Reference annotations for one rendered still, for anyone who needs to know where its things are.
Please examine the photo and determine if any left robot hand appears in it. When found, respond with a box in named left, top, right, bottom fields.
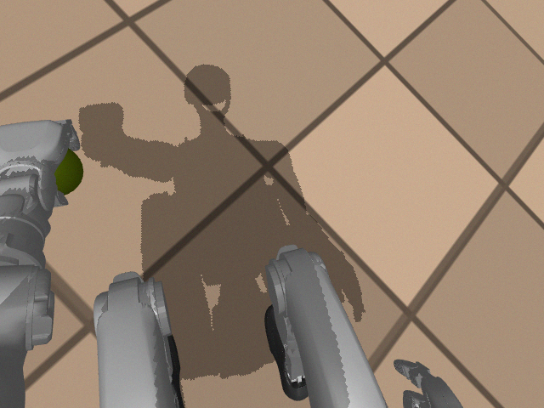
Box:
left=0, top=119, right=80, bottom=207

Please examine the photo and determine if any right robot foot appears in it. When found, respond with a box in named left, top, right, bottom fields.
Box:
left=264, top=305, right=309, bottom=401

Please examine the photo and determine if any left robot arm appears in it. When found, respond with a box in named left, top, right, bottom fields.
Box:
left=0, top=161, right=56, bottom=408

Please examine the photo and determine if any left robot foot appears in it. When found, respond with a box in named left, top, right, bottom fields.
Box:
left=167, top=335, right=184, bottom=408

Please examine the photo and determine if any right robot hand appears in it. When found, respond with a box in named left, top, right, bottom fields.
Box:
left=394, top=360, right=463, bottom=408

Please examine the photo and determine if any ball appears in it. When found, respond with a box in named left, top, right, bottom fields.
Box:
left=54, top=148, right=83, bottom=195

